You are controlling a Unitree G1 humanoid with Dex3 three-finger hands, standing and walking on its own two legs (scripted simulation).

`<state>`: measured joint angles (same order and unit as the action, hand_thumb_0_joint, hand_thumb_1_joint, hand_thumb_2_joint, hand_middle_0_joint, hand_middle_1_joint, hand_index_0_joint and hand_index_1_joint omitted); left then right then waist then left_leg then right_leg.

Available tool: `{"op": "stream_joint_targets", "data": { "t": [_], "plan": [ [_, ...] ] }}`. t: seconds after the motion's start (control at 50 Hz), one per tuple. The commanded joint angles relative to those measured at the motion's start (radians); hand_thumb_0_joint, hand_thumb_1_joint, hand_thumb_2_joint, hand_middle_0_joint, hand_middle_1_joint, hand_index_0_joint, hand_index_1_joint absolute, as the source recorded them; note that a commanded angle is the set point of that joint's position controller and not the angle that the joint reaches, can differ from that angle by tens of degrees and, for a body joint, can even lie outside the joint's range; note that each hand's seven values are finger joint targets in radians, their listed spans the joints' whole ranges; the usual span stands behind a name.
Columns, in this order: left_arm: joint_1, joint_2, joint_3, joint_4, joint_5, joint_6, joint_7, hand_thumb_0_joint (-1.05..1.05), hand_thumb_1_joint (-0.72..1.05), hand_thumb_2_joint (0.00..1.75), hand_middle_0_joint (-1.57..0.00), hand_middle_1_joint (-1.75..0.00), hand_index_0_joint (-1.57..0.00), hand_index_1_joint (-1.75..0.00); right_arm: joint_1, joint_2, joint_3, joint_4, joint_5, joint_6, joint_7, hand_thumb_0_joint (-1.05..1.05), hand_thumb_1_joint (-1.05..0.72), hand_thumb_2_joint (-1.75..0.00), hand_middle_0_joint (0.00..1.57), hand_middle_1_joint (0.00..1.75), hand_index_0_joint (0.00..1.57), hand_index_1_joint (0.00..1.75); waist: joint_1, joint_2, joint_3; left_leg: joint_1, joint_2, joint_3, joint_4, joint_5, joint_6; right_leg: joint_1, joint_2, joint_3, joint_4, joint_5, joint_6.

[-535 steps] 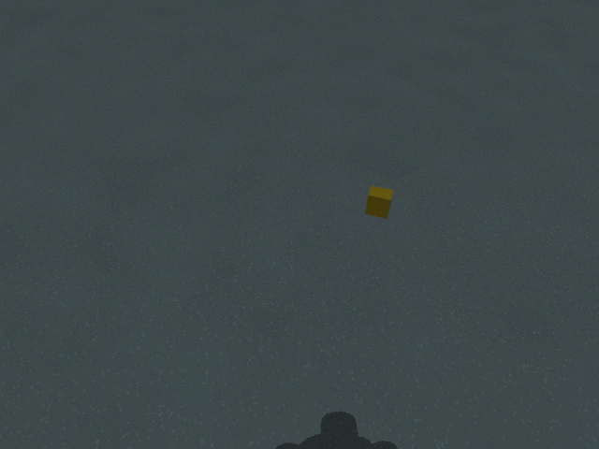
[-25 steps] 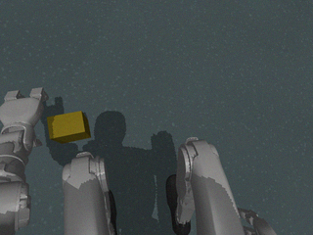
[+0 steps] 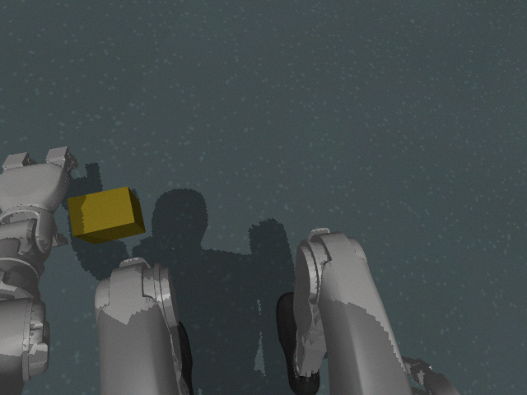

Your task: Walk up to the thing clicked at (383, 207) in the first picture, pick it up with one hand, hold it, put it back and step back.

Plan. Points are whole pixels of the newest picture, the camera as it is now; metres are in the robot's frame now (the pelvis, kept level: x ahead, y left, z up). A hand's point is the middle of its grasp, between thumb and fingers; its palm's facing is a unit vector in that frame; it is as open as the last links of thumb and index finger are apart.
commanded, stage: rise first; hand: left
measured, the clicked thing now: (110, 217) +0.43 +0.23 -0.29
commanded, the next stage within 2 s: none
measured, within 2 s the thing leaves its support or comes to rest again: neither
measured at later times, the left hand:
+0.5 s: hand (46, 208) +0.42 +0.29 -0.15, palm faces -0.45 -0.06 -0.89, open 13.1 cm
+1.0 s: hand (46, 207) +0.42 +0.29 -0.15, palm faces -0.44 -0.05 -0.90, open 12.8 cm
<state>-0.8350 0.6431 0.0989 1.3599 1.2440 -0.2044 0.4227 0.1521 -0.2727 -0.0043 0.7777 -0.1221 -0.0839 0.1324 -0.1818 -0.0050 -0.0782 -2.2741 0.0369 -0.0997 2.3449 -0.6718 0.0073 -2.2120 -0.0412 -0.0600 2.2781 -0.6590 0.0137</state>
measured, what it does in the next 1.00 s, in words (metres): stands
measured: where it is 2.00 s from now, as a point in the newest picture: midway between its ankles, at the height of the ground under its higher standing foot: (241, 376)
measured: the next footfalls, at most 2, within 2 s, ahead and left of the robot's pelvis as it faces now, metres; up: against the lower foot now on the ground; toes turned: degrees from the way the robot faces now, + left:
none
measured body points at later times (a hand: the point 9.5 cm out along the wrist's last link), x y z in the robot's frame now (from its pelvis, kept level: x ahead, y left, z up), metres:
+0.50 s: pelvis +0.00 +0.00 +0.01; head +0.22 +0.06 +0.40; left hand +0.44 +0.29 -0.10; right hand +0.07 -0.28 -0.10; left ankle +0.08 +0.13 -0.31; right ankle +0.10 -0.13 -0.31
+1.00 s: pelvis +0.00 +0.00 +0.01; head +0.21 +0.06 +0.40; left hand +0.44 +0.29 -0.10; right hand +0.06 -0.28 -0.11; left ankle +0.08 +0.13 -0.31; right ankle +0.10 -0.13 -0.31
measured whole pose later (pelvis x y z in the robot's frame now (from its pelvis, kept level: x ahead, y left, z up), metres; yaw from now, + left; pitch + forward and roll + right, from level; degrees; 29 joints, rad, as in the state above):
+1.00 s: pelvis +0.00 +0.00 +0.01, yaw +0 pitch +34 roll -6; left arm -0.83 0.63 0.07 1.35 1.24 -0.19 0.40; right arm 0.16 -0.27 0.00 0.78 -0.11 -0.09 0.13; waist -0.18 0.00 -0.10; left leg -2.25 0.03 -0.10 2.32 -0.66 0.01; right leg -2.19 -0.04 -0.06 2.25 -0.65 0.02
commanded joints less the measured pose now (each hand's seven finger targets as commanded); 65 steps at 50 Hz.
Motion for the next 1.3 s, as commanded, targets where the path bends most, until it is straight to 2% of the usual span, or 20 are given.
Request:
{"op": "stream_joint_targets", "data": {
  "t": [0.0, 0.02, 0.12, 0.14, 0.28, 0.32, 0.36, 0.42, 0.48, 0.58, 0.64, 0.7, 0.86, 0.9, 0.92, 0.98, 1.02, 1.1, 1.14, 1.28],
  "plan": [
    [-0.294, 0.262, 0.039, -0.142, -0.009, 0.002, 0.045, 0.0, -0.41, 0.89, -0.2, -0.88, -0.2, -0.89, 0.188, -0.232, -0.079, -0.022, -0.001, -0.006, -0.01, 0.0, -0.91, -0.91, 0.2, 0.3, 0.2, 0.3, -0.005, 0.212, -0.665, 0.491, -0.041, 0.079, -0.249, 0.108, 0.027, 0.305, 0.05, -0.059, -0.242, 0.142, -0.051],
    [-0.287, 0.261, 0.04, -0.153, -0.013, 0.003, 0.047, 0.0, -0.4, 0.88, -0.2, -0.89, -0.21, -0.88, 0.187, -0.231, -0.079, -0.02, 0.0, -0.007, -0.011, 0.0, -0.91, -0.9, 0.2, 0.3, 0.2, 0.3, 0.007, 0.232, -0.676, 0.508, -0.041, 0.08, -0.251, 0.116, 0.025, 0.307, 0.049, -0.057, -0.242, 0.148, -0.051],
    [-0.302, 0.235, 0.013, -0.174, -0.022, 0.013, 0.032, 0.0, -0.39, 0.88, -0.21, -0.89, -0.21, -0.89, 0.204, -0.232, -0.086, -0.02, 0.0, -0.01, -0.007, 0.0, -0.91, -0.91, 0.2, 0.3, 0.2, 0.3, -0.015, 0.23, -0.667, 0.513, -0.038, 0.083, -0.252, 0.123, 0.026, 0.318, 0.049, -0.058, -0.253, 0.165, -0.051],
    [-0.27, 0.244, 0.021, -0.154, -0.024, 0.016, 0.03, 0.0, -0.4, 0.88, -0.22, -0.88, -0.22, -0.88, 0.198, -0.232, -0.087, -0.024, 0.001, -0.009, -0.008, 0.0, -0.91, -0.91, 0.2, 0.3, 0.2, 0.3, 0.0, 0.218, -0.669, 0.5, -0.039, 0.087, -0.255, 0.116, 0.027, 0.332, 0.051, -0.055, -0.263, 0.155, -0.052],
    [-0.277, 0.216, -0.003, -0.182, -0.025, 0.022, 0.009, 0.0, -0.38, 0.87, -0.23, -0.86, -0.23, -0.86, 0.197, -0.233, -0.09, -0.025, 0.013, -0.005, -0.009, 0.0, -0.91, -0.91, 0.2, 0.3, 0.2, 0.3, -0.001, 0.244, -0.662, 0.537, -0.036, 0.066, -0.282, 0.125, 0.019, 0.305, 0.047, -0.062, -0.25, 0.165, -0.055],
    [-0.281, 0.237, 0.012, -0.177, -0.019, 0.021, 0.009, 0.0, -0.37, 0.86, -0.24, -0.86, -0.24, -0.86, 0.204, -0.233, -0.086, -0.027, 0.012, -0.003, -0.008, 0.0, -0.91, -0.91, 0.2, 0.3, 0.2, 0.3, -0.003, 0.228, -0.651, 0.519, -0.038, 0.068, -0.278, 0.124, 0.022, 0.317, 0.048, -0.061, -0.255, 0.167, -0.054],
    [-0.259, 0.197, -0.01, -0.131, -0.022, 0.023, 0.004, 0.0, -0.37, 0.86, -0.24, -0.86, -0.23, -0.86, 0.193, -0.23, -0.082, -0.029, 0.014, -0.004, -0.007, 0.0, -0.91, -0.91, 0.2, 0.3, 0.2, 0.3, -0.012, 0.198, -0.61, 0.493, -0.038, 0.067, -0.28, 0.103, 0.025, 0.3, 0.048, -0.062, -0.263, 0.148, -0.053],
    [-0.25, 0.229, 0.015, -0.152, -0.022, 0.015, 0.004, 0.0, -0.35, 0.84, -0.25, -0.85, -0.25, -0.84, 0.191, -0.232, -0.082, -0.029, 0.014, -0.006, -0.009, 0.0, -0.91, -0.9, 0.2, 0.3, 0.2, 0.3, 0.009, 0.222, -0.635, 0.512, -0.041, 0.071, -0.285, 0.117, 0.023, 0.313, 0.046, -0.061, -0.259, 0.154, -0.051],
    [-0.256, 0.205, -0.004, -0.152, -0.017, 0.011, 0.005, 0.0, -0.35, 0.84, -0.26, -0.84, -0.26, -0.84, 0.189, -0.231, -0.082, -0.031, 0.014, -0.006, -0.007, 0.0, -0.91, -0.91, 0.2, 0.3, 0.2, 0.3, 0.0, 0.232, -0.636, 0.521, -0.042, 0.071, -0.285, 0.116, 0.021, 0.306, 0.045, -0.061, -0.258, 0.157, -0.052],
    [-0.31, 0.236, 0.008, -0.196, -0.02, 0.003, 0.014, 0.0, -0.33, 0.83, -0.27, -0.82, -0.27, -0.82, 0.19, -0.234, -0.086, -0.025, 0.01, -0.009, -0.01, 0.0, -0.91, -0.91, 0.2, 0.3, 0.2, 0.3, -0.005, 0.239, -0.66, 0.529, -0.04, 0.072, -0.283, 0.103, 0.021, 0.304, 0.046, -0.059, -0.261, 0.142, -0.052],
    [-0.282, 0.2, -0.011, -0.15, -0.019, 0.005, 0.018, 0.0, -0.33, 0.82, -0.27, -0.83, -0.27, -0.82, 0.189, -0.231, -0.078, -0.028, 0.008, -0.01, -0.01, 0.0, -0.91, -0.9, 0.2, 0.3, 0.2, 0.3, -0.016, 0.204, -0.631, 0.497, -0.044, 0.072, -0.286, 0.082, 0.023, 0.303, 0.047, -0.062, -0.272, 0.119, -0.052],
    [-0.299, 0.24, 0.012, -0.176, -0.019, 0.006, 0.023, 0.0, -0.32, 0.82, -0.27, -0.83, -0.27, -0.82, 0.195, -0.237, -0.084, -0.027, 0.006, -0.013, -0.012, 0.0, -0.91, -0.91, 0.2, 0.3, 0.2, 0.3, -0.004, 0.216, -0.668, 0.514, -0.045, 0.082, -0.279, 0.087, 0.024, 0.325, 0.046, -0.054, -0.28, 0.121, -0.051],
    [-0.279, 0.215, -0.005, -0.127, -0.019, 0.02, 0.018, 0.0, -0.31, 0.8, -0.28, -0.82, -0.29, -0.82, 0.191, -0.229, -0.076, -0.023, 0.008, -0.014, -0.01, 0.0, -0.91, -0.9, 0.2, 0.3, 0.2, 0.3, -0.013, 0.201, -0.635, 0.489, -0.046, 0.088, -0.273, 0.101, 0.027, 0.328, 0.05, -0.053, -0.282, 0.139, -0.051],
    [-0.288, 0.247, 0.019, -0.164, -0.018, 0.017, 0.019, 0.0, -0.32, 0.81, -0.28, -0.82, -0.28, -0.82, 0.199, -0.232, -0.079, -0.02, 0.008, -0.013, -0.012, 0.0, -0.91, -0.91, 0.2, 0.3, 0.2, 0.3, 0.006, 0.214, -0.678, 0.514, -0.046, 0.084, -0.276, 0.114, 0.025, 0.342, 0.049, -0.057, -0.272, 0.15, -0.053],
    [-0.262, 0.223, 0.007, -0.136, -0.017, 0.019, 0.017, 0.0, -0.33, 0.81, -0.28, -0.82, -0.28, -0.82, 0.192, -0.231, -0.081, -0.023, 0.008, -0.013, -0.012, 0.0, -0.91, -0.9, 0.2, 0.3, 0.2, 0.3, 0.006, 0.22, -0.664, 0.518, -0.045, 0.079, -0.284, 0.106, 0.022, 0.324, 0.048, -0.061, -0.268, 0.14, -0.055],
    [-0.314, 0.187, -0.027, -0.139, -0.022, 0.015, 0.01, 0.0, -0.33, 0.81, -0.27, -0.84, -0.28, -0.83, 0.193, -0.228, -0.079, -0.02, 0.009, -0.014, -0.01, 0.0, -0.91, -0.9, 0.2, 0.3, 0.2, 0.3, -0.025, 0.205, -0.626, 0.501, -0.044, 0.074, -0.282, 0.086, 0.024, 0.301, 0.05, -0.063, -0.274, 0.128, -0.054],
    [-0.296, 0.231, 0.005, -0.168, -0.016, 0.011, 0.012, 0.0, -0.32, 0.81, -0.27, -0.84, -0.28, -0.83, 0.202, -0.232, -0.081, -0.018, 0.009, -0.014, -0.011, 0.0, -0.91, -0.9, 0.2, 0.3, 0.2, 0.3, -0.002, 0.235, -0.655, 0.524, -0.046, 0.073, -0.287, 0.105, 0.021, 0.313, 0.044, -0.062, -0.264, 0.142, -0.053],
    [-0.273, 0.172, -0.024, -0.145, -0.024, 0.015, 0.008, 0.0, -0.33, 0.82, -0.27, -0.83, -0.28, -0.83, 0.199, -0.232, -0.084, -0.024, 0.01, -0.015, -0.004, 0.0, -0.91, -0.9, 0.2, 0.3, 0.2, 0.3, -0.015, 0.228, -0.648, 0.535, -0.045, 0.067, -0.299, 0.106, 0.019, 0.308, 0.044, -0.067, -0.265, 0.148, -0.053],
    [-0.286, 0.234, 0.01, -0.169, -0.016, 0.012, 0.012, 0.0, -0.33, 0.82, -0.27, -0.83, -0.27, -0.83, 0.199, -0.236, -0.084, -0.022, 0.011, -0.014, -0.007, 0.0, -0.91, -0.9, 0.2, 0.3, 0.2, 0.3, 0.007, 0.225, -0.672, 0.537, -0.044, 0.07, -0.294, 0.112, 0.02, 0.317, 0.046, -0.063, -0.268, 0.149, -0.055],
    [-0.288, 0.227, 0.008, -0.142, -0.008, 0.003, 0.019, 0.0, -0.35, 0.83, -0.26, -0.83, -0.26, -0.83, 0.192, -0.227, -0.078, -0.024, 0.002, -0.015, -0.006, 0.0, -0.91, -0.9, 0.2, 0.3, 0.2, 0.3, -0.009, 0.195, -0.636, 0.484, -0.048, 0.087, -0.274, 0.1, 0.027, 0.336, 0.05, -0.056, -0.283, 0.135, -0.052]
  ]
}}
